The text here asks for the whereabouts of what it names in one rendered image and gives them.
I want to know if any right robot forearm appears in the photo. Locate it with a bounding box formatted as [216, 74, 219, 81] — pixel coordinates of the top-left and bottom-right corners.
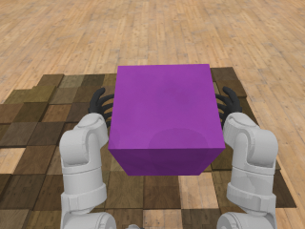
[222, 112, 278, 229]

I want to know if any left robot upper arm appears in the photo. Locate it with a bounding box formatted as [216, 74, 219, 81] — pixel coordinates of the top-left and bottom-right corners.
[64, 212, 116, 229]

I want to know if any robot right hand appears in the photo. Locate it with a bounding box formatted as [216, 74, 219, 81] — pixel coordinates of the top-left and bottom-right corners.
[215, 86, 242, 130]

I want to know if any left robot forearm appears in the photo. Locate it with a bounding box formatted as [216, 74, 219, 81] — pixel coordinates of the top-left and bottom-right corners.
[59, 113, 109, 229]

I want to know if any carton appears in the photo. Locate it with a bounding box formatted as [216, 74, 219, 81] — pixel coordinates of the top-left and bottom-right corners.
[108, 64, 226, 176]

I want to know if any right robot upper arm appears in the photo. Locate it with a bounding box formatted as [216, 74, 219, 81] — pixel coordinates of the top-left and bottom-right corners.
[216, 212, 274, 229]

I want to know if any robot left hand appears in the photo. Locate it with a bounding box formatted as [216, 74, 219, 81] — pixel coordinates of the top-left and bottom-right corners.
[88, 87, 114, 128]

